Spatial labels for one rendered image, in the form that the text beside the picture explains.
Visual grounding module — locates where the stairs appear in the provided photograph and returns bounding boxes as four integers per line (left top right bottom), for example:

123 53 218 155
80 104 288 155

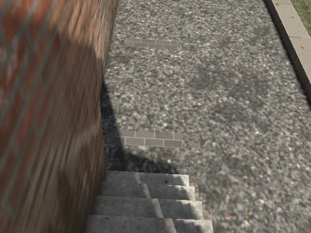
85 170 214 233

